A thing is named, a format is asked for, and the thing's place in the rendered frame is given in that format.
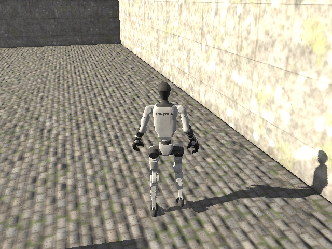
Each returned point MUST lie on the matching robot left hand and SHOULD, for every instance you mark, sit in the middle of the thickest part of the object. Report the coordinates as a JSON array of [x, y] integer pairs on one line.
[[137, 144]]

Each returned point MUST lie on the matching right robot foot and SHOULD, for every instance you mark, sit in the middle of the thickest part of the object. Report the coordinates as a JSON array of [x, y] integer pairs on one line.
[[180, 202]]

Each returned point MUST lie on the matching robot right thigh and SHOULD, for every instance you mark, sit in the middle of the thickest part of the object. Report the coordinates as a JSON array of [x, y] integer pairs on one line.
[[178, 151]]

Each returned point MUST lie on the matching robot right hand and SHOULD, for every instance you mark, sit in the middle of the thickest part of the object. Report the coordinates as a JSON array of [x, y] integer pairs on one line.
[[196, 146]]

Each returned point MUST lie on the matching robot right upper arm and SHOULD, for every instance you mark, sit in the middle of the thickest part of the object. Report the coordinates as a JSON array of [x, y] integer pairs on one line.
[[184, 118]]

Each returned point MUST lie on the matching robot left upper arm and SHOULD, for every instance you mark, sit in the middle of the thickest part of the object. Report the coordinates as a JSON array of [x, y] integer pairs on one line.
[[145, 118]]

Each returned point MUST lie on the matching right robot forearm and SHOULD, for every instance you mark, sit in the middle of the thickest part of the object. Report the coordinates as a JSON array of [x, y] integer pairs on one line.
[[191, 136]]

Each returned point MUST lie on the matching left robot forearm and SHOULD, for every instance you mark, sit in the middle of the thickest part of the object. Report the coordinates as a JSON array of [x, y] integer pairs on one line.
[[138, 136]]

